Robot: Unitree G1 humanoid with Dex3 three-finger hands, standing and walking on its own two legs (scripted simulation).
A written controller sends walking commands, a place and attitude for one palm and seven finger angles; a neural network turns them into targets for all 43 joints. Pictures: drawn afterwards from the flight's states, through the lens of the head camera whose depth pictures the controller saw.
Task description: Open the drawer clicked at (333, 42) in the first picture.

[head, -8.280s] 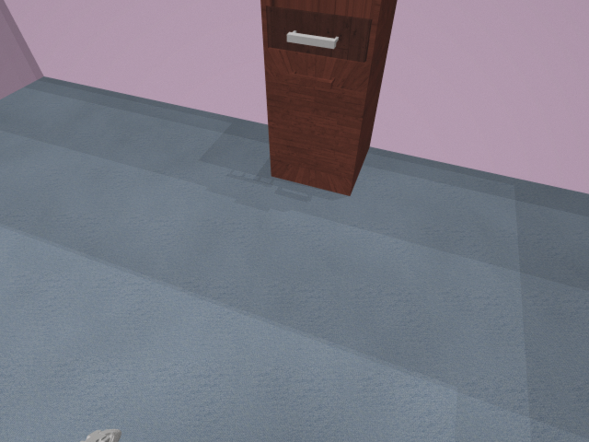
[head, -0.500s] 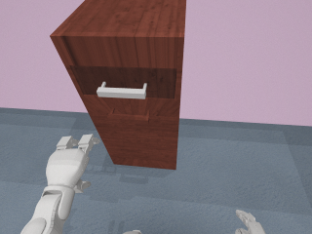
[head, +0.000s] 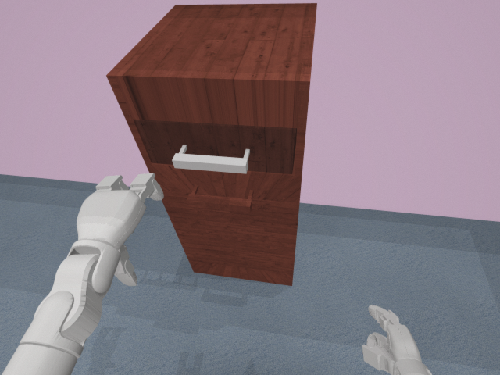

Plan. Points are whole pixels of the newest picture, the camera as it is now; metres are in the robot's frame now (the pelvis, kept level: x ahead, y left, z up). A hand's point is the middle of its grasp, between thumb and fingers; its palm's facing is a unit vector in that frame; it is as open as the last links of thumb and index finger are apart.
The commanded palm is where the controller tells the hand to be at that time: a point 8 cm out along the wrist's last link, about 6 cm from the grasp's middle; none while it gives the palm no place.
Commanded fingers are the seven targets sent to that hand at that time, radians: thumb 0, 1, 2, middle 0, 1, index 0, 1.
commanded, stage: raise the hand with hooked fingers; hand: left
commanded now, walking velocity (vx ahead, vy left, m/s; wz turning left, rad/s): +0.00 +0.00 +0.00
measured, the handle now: (212, 157) +0.59 +0.19 -0.02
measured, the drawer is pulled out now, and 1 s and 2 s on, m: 0.00 0.00 0.00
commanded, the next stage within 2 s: move the hooked fingers above the handle in 0.46 s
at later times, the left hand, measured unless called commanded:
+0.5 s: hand (132, 220) +0.31 +0.24 +0.09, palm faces +0.06 -0.08 -1.00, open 13.8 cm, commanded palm +0.28 +0.24 +0.15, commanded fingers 0.00 -0.50 0.30 -0.30 -1.20 -0.30 -1.20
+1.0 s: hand (162, 199) +0.37 +0.21 +0.08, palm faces +0.01 -0.06 -1.00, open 13.8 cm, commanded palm +0.36 +0.22 +0.13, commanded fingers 0.00 -0.50 0.30 -0.30 -1.20 -0.30 -1.20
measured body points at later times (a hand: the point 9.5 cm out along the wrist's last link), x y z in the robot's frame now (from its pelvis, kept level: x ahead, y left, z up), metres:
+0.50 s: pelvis +0.00 +0.00 +0.00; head +0.03 -0.04 +0.45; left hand +0.30 +0.24 +0.15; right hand +0.18 -0.24 -0.12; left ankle +0.04 +0.12 -0.73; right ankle -0.02 -0.12 -0.73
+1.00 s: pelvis +0.00 +0.00 +0.00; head +0.03 -0.03 +0.45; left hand +0.36 +0.21 +0.13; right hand +0.16 -0.24 -0.13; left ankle +0.04 +0.12 -0.73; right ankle -0.02 -0.12 -0.73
